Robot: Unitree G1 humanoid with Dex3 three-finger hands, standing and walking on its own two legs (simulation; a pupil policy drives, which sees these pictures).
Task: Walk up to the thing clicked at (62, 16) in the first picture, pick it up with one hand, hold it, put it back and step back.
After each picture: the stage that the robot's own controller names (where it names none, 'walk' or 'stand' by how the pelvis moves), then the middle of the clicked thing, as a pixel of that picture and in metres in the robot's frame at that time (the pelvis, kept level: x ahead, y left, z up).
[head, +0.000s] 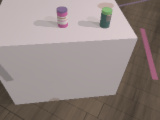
stand; (62, 17) +0.90 +0.13 -0.04
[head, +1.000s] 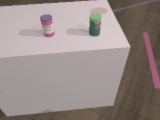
walk; (47, 26) +0.80 +0.23 -0.02
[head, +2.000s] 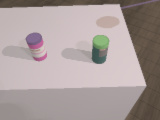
rise first; (37, 47) +0.55 +0.22 -0.01
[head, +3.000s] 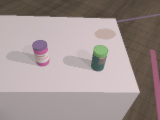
stand; (41, 53) +0.57 +0.19 -0.05
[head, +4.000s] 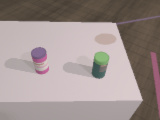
stand; (40, 61) +0.53 +0.20 -0.05
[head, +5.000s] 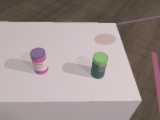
stand; (39, 61) +0.53 +0.20 -0.05
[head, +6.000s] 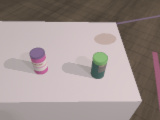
stand; (39, 61) +0.53 +0.20 -0.05
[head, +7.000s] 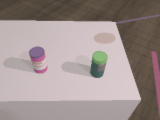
stand; (38, 60) +0.53 +0.20 -0.05
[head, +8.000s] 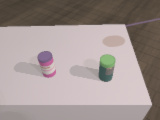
rise first; (47, 64) +0.52 +0.20 -0.04
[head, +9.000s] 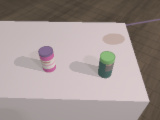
go down; (47, 59) +0.54 +0.20 -0.04
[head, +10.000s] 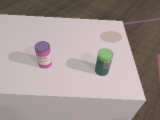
go down; (43, 55) +0.55 +0.18 -0.03
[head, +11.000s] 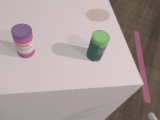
go down; (24, 41) +0.52 +0.18 +0.02
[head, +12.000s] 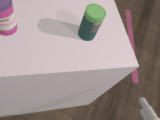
close in; (3, 15) +0.55 +0.19 +0.05
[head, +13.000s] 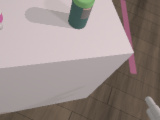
close; out of the picture +0.57 +0.20 +0.07
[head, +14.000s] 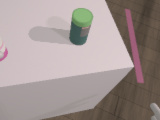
lift; out of the picture +0.47 +0.21 +0.05
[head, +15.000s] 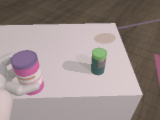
lift; (29, 73) +0.32 +0.16 +0.16
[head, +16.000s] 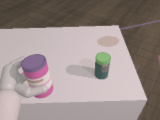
hold; (38, 76) +0.32 +0.13 +0.14
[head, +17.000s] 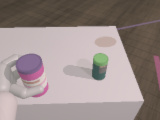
hold; (33, 76) +0.31 +0.15 +0.15
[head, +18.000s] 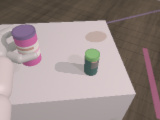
crouch; (27, 46) +0.42 +0.15 +0.16
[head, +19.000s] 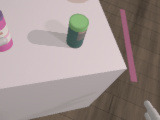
lower; out of the picture +0.51 +0.19 +0.05
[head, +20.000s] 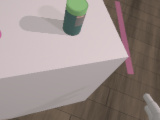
lower; out of the picture +0.53 +0.20 +0.06
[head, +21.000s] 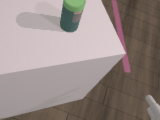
lower; out of the picture +0.53 +0.20 +0.07
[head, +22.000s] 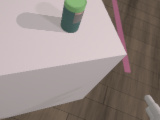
lower; out of the picture +0.53 +0.20 +0.07
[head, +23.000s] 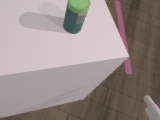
rest; out of the picture +0.53 +0.20 +0.06
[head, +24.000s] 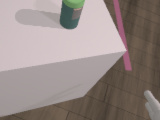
open; out of the picture +0.54 +0.20 +0.07
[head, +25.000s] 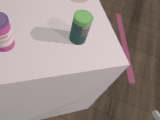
sink last; (0, 33) +0.52 +0.19 +0.04
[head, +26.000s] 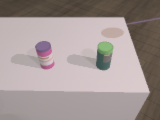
stand; (45, 55) +0.54 +0.20 +0.01
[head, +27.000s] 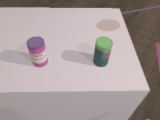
stand; (38, 52) +0.51 +0.19 +0.02
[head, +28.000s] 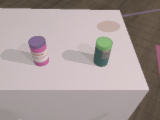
stand; (39, 51) +0.52 +0.19 +0.02
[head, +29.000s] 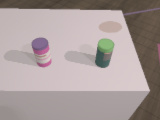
stand; (42, 52) +0.52 +0.18 +0.00
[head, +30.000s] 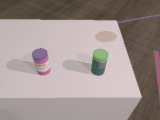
walk; (41, 62) +0.52 +0.19 -0.05
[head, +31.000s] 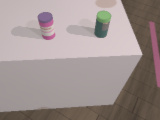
walk; (47, 26) +0.65 +0.18 -0.03
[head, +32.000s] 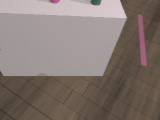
walk; out of the picture +0.98 +0.14 -0.03
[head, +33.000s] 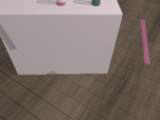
stand; out of the picture +1.14 +0.17 -0.03
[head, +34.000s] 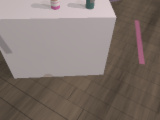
stand; (54, 0) +1.13 +0.20 -0.05
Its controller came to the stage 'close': yes
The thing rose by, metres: 0.23
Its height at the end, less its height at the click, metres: +0.00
